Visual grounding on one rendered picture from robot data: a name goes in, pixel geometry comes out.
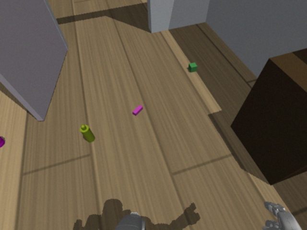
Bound right robot hand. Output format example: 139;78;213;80
262;202;301;230

